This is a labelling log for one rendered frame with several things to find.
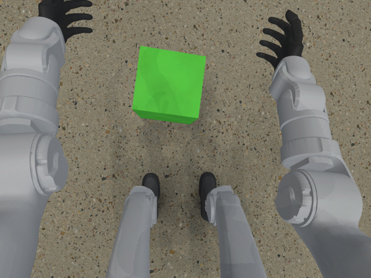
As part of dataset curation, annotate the robot right hand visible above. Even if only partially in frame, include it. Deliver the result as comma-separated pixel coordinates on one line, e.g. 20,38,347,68
256,10,304,71

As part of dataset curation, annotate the carton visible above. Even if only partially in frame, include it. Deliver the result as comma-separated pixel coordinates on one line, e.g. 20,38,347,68
132,46,206,125

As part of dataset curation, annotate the robot right thigh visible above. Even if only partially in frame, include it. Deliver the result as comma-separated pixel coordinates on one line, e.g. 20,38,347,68
208,191,267,278

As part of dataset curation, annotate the right robot foot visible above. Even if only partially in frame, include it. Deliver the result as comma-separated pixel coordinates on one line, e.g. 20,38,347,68
199,172,216,221

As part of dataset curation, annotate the robot left hand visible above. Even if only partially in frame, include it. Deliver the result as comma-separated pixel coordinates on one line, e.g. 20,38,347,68
38,0,93,44

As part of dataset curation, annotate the robot right upper arm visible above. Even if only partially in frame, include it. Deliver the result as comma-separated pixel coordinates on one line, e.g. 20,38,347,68
275,169,371,278

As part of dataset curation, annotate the left robot forearm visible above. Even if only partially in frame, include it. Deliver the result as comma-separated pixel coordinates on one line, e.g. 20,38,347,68
0,17,66,136

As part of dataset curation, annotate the robot left upper arm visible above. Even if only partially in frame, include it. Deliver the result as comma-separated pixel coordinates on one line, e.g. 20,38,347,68
0,131,68,278

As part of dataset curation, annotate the right robot forearm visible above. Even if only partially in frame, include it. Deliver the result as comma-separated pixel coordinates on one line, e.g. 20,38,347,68
269,56,363,209

